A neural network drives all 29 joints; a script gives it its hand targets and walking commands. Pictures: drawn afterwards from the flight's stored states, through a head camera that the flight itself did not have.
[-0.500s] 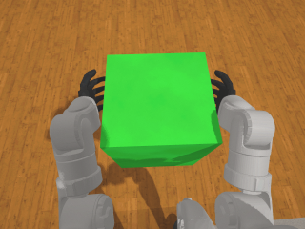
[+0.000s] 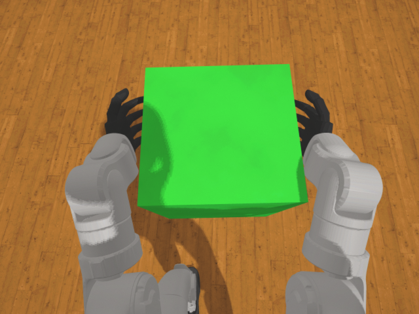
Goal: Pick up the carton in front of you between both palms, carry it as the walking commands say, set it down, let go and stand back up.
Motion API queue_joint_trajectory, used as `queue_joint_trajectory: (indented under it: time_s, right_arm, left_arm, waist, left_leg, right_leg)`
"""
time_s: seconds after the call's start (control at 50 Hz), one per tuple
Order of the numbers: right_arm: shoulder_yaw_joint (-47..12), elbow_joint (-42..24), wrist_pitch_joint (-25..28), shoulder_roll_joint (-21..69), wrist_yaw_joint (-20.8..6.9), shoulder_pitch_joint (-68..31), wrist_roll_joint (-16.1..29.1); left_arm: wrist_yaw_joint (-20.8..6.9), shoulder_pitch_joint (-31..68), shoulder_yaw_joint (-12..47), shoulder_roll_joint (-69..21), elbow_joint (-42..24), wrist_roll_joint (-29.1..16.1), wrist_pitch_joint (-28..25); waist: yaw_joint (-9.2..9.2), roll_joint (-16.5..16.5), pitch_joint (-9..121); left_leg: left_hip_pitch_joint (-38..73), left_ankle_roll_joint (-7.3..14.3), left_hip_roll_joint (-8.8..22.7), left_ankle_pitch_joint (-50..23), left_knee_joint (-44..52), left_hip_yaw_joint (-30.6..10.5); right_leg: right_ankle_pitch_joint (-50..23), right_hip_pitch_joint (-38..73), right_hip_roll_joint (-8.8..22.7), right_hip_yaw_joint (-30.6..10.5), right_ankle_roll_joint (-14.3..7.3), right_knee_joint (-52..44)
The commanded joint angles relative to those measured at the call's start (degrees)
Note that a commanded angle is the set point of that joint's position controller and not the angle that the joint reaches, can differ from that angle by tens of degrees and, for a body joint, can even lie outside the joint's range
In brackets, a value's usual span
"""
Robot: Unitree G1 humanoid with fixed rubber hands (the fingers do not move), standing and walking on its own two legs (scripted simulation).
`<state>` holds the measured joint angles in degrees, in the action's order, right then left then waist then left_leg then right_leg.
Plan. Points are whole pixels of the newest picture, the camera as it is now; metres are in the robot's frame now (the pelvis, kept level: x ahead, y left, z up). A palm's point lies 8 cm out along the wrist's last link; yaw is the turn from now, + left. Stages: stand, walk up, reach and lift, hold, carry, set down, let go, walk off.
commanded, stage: carry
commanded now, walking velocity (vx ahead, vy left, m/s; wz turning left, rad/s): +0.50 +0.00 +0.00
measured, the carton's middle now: (217, 156) +0.37 +0.02 +0.06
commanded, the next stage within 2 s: none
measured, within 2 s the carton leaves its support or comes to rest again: neither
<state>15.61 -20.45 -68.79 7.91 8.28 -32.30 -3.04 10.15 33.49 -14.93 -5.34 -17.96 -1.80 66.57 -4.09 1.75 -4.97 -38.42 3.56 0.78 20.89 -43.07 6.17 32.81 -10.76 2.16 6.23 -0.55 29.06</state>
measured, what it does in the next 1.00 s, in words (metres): climbs: right foot 0.04 m higher, then left foot 0.04 m higher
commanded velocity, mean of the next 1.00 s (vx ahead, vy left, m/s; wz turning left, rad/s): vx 0.50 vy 0.00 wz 0.00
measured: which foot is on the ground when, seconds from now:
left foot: down 0.00-0.38, up 0.40-0.74, down 0.76-1.00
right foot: down 0.00-0.04, up 0.06-0.34, down 0.36-0.78, up 0.80-1.00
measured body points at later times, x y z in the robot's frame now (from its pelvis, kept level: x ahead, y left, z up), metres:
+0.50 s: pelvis +0.33 -0.03 +0.07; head +0.37 -0.02 +0.51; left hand +0.69 +0.16 +0.20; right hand +0.72 -0.15 +0.21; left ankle +0.22 +0.09 -0.54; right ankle +0.37 -0.09 -0.65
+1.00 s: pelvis +0.65 +0.01 +0.13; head +0.70 +0.00 +0.58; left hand +1.05 +0.10 +0.27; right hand +1.00 -0.20 +0.27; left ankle +0.63 +0.08 -0.61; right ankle +0.68 -0.11 -0.52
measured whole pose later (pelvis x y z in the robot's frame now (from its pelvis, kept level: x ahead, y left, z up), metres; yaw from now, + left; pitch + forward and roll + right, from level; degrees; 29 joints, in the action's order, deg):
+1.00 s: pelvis +0.65 +0.01 +0.13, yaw -1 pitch +5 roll -1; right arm 15.2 -4.1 -70.9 3.0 11.0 -39.9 1.0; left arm 7.5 40.2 -20.3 -6.2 -7.0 5.5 70.5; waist 8.1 -1.0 -0.8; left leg -16.5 3.5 -0.6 25.9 -27.6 6.4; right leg 24.5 -41.2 0.6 2.0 -3.0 67.5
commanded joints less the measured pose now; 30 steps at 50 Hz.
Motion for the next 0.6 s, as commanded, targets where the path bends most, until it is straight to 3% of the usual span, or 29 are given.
queue_joint_trajectory:
  time_s: [0.0,0.02,0.04,0.06,0.08,0.1,0.14,0.2,0.24,0.28,0.3,0.32,0.34,0.36,0.38,0.4,0.42,0.44,0.46,0.48,0.5,0.58]
  right_arm:
    - [-38.3,2.0,0.4,34.0,-2.7,-32.9,13.4]
    - [-38.2,3.3,0.4,32.9,-2.6,-33.1,14.2]
    - [-39.6,3.6,-0.3,35.3,-3.0,-33.7,15.4]
    - [-41.1,1.5,-0.9,36.4,-3.5,-36.8,17.7]
    - [-42.7,0.8,-1.2,38.9,-4.2,-40.3,20.0]
    - [-44.2,0.3,-1.3,41.4,-5.1,-43.2,22.3]
    - [-45.2,-0.2,-1.0,44.5,-6.3,-47.9,25.7]
    - [-44.4,0.5,-1.3,45.1,-7.1,-51.2,28.1]
    - [-42.7,3.8,-2.0,44.3,-7.3,-51.1,27.9]
    - [-40.4,8.6,-2.7,43.4,-7.3,-49.6,26.3]
    - [-39.2,10.8,-3.1,43.1,-7.3,-48.7,25.5]
    - [-38.1,12.5,-3.5,42.8,-7.2,-48.4,24.8]
    - [-37.0,14.3,-3.8,42.5,-7.0,-47.1,23.8]
    - [-35.5,14.9,-4.1,41.1,-6.5,-48.2,22.3]
    - [-34.3,14.5,-4.7,41.9,-6.4,-47.6,21.1]
    - [-33.2,13.6,-4.8,42.2,-6.0,-50.1,19.5]
    - [-31.7,15.4,-4.8,42.7,-5.6,-48.0,17.3]
    - [-30.4,15.2,-4.2,43.3,-5.3,-46.8,15.5]
    - [-29.3,15.9,-3.8,43.7,-4.9,-45.7,13.5]
    - [-28.7,16.1,-3.3,43.6,-4.4,-44.9,11.9]
    - [-28.5,15.7,-2.7,43.4,-3.9,-44.6,10.8]
    - [-29.4,13.1,-1.1,40.4,-2.3,-43.1,8.3]
  left_arm:
    - [-7.3,37.1,44.3,-40.7,-1.7,-18.4,2.3]
    - [-7.3,35.3,42.2,-40.1,-1.2,-17.6,3.2]
    - [-7.0,36.1,40.8,-39.3,-0.3,-15.7,3.6]
    - [-6.6,34.8,38.5,-40.1,2.3,-14.0,4.1]
    - [-6.5,34.5,36.8,-40.7,3.7,-12.2,4.2]
    - [-6.4,33.5,35.0,-41.1,5.5,-10.3,4.3]
    - [-6.2,32.6,32.8,-41.0,7.5,-7.1,4.2]
    - [-5.3,33.7,30.9,-39.4,8.7,-3.9,4.0]
    - [-4.7,33.8,29.9,-37.8,10.2,-2.8,4.4]
    - [-4.4,34.1,29.6,-37.1,11.9,-2.3,5.2]
    - [-4.6,35.1,29.6,-37.3,12.6,-2.5,5.6]
    - [-4.8,35.9,29.8,-37.8,13.7,-3.2,6.0]
    - [-5.1,36.7,29.7,-38.2,15.3,-4.1,6.2]
    - [-5.3,36.0,29.8,-39.3,16.5,-5.3,6.4]
    - [-5.3,38.6,31.1,-39.7,15.9,-6.5,6.1]
    - [-5.9,39.5,32.5,-44.2,16.6,-9.1,6.5]
    - [-6.7,43.7,34.8,-48.1,13.7,-12.5,6.4]
    - [-7.5,47.2,37.3,-51.3,11.2,-15.4,6.0]
    - [-8.1,50.8,39.4,-53.9,9.3,-18.1,5.4]
    - [-8.6,53.6,40.7,-55.5,7.9,-20.2,4.7]
    - [-9.0,55.0,41.5,-56.4,6.9,-21.8,4.1]
    - [-9.6,53.5,41.5,-54.2,6.2,-23.3,3.2]
  waist:
    - [11.78,-1.8,40.2]
    - [11.07,-21.4,47.1]
    - [10.62,-19.5,42.4]
    - [10.54,-11.9,37.7]
    - [10.77,-5.3,34.9]
    - [10.7,-2.3,33.2]
    - [9.67,-4.3,33.9]
    - [9.29,-6.1,31.1]
    - [8.46,-7.1,28.2]
    - [7.19,-10.1,26.0]
    - [5.65,-12.4,26.3]
    - [2.49,-12.7,28.0]
    - [-0.3,-8.5,31.7]
    - [-3.23,-2.6,35.8]
    - [-1.79,17.3,41.0]
    - [-0.74,13.7,37.0]
    - [-1.1,5.0,32.4]
    - [-1.31,-1.7,31.4]
    - [-0.68,-3.3,31.7]
    - [0.23,-2.1,32.3]
    - [0.65,-0.2,32.8]
    - [-0.31,2.8,31.0]
  left_leg:
    - [49.4,2.3,-2.5,-4.2,9.1,0.4]
    - [58.8,12.6,16.2,3.2,18.8,-36.6]
    - [59.7,15.3,18.9,-6.1,24.6,-47.7]
    - [58.5,15.2,18.3,-19.0,20.6,-42.6]
    - [57.9,14.0,17.3,-31.3,15.7,-36.1]
    - [56.2,12.1,15.9,-35.3,14.6,-31.3]
    - [56.0,8.8,14.5,-30.4,16.6,-25.6]
    - [53.2,9.3,14.6,-26.1,20.0,-21.6]
    - [46.7,8.6,13.1,-23.7,22.6,-16.0]
    - [38.8,7.0,11.1,-23.1,24.5,-9.5]
    - [35.3,6.3,11.5,-28.8,23.1,-7.9]
    - [31.6,4.7,11.4,-37.2,16.8,-4.4]
    - [27.5,2.5,9.2,-43.1,5.6,0.4]
    - [17.8,0.2,7.1,-31.4,-8.2,1.4]
    - [3.7,-2.5,-0.7,-4.5,-26.2,-0.8]
    - [-3.8,-2.3,-3.4,9.2,-37.4,-5.9]
    - [-7.3,-1.6,-1.6,7.5,-43.3,-8.1]
    - [-9.2,-1.1,-0.4,6.0,-44.8,-7.8]
    - [-9.8,-0.4,0.7,4.7,-41.5,-7.9]
    - [-9.1,0.1,1.6,3.0,-37.6,-8.0]
    - [-8.3,0.1,1.7,2.3,-34.6,-7.4]
    - [-11.1,-0.9,1.7,3.2,-23.3,-3.7]
  right_leg:
    - [-42.0,-6.5,4.7,0.4,-3.9,20.5]
    - [-20.9,-19.2,-2.0,-1.5,-0.1,38.2]
    - [-1.6,-29.8,-5.8,-6.5,0.2,49.0]
    - [-3.4,-35.0,-3.8,-8.7,-0.8,54.7]
    - [-4.6,-38.6,-2.5,-8.1,-1.5,55.8]
    - [-5.7,-40.7,-1.9,-8.0,-2.1,54.2]
    - [-7.6,-40.2,-1.2,-7.3,-2.8,48.6]
    - [-7.3,-39.8,-1.1,-4.5,-2.3,38.1]
    - [-9.0,-33.7,-1.0,-2.7,-1.8,26.0]
    - [-10.2,-22.7,-2.8,2.3,-1.9,14.6]
    - [-11.3,-15.1,-4.9,5.6,-2.3,12.8]
    - [-14.7,-5.0,-7.0,8.0,-3.3,10.3]
    - [-16.1,7.7,-8.9,9.5,-4.6,6.7]
    - [-10.6,21.2,-3.3,-0.2,-5.3,5.3]
    - [-1.1,28.7,15.5,-39.3,-14.6,-7.1]
    - [-10.2,27.0,16.9,-50.3,-17.7,-13.4]
    - [-21.4,23.8,16.1,-42.4,-17.7,-7.7]
    - [-33.5,21.8,15.1,-35.7,-16.9,-3.4]
    - [-37.0,21.1,13.7,-30.8,-14.3,-2.8]
    - [-33.2,20.7,12.4,-27.3,-12.0,-3.5]
    - [-29.6,20.2,12.1,-25.6,-11.0,-4.8]
    - [-30.2,20.8,13.0,-20.5,-13.5,-8.2]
